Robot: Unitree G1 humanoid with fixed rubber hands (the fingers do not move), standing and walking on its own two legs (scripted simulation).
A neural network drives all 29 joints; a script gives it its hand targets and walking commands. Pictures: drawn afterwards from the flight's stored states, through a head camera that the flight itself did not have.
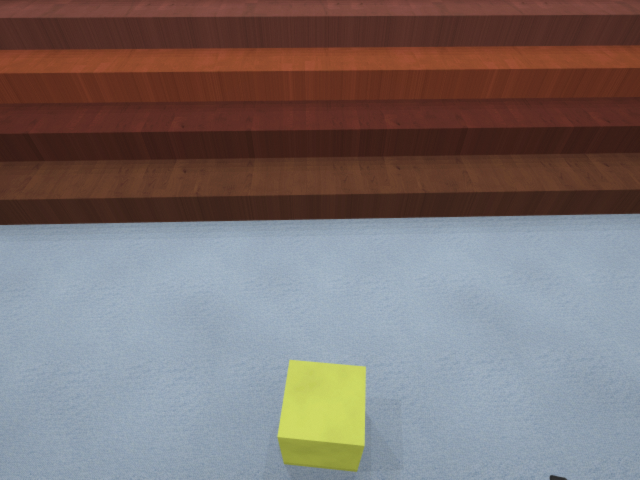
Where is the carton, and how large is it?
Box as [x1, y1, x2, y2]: [277, 360, 365, 471]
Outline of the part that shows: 289,360 277,436 284,463 356,471 364,445 365,367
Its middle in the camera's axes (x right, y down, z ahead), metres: +0.01 +0.48 +1.09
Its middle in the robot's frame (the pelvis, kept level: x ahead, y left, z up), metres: +0.44 +0.00 -0.66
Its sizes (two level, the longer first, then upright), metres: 0.210 0.200 0.250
